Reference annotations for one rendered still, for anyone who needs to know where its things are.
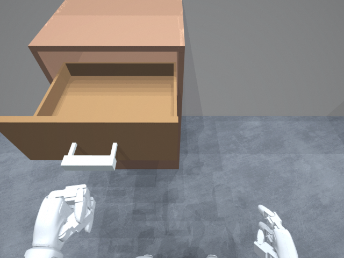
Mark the handle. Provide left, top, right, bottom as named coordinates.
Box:
left=61, top=142, right=118, bottom=171

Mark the left robot forearm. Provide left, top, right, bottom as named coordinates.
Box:
left=24, top=247, right=63, bottom=258

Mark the right robot hand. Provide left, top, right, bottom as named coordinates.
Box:
left=254, top=205, right=298, bottom=258

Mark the drawer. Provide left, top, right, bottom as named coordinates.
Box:
left=0, top=62, right=178, bottom=160

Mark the left robot hand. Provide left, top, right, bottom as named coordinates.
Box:
left=32, top=184, right=96, bottom=250

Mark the cabinet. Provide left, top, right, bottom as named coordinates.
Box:
left=28, top=0, right=185, bottom=169

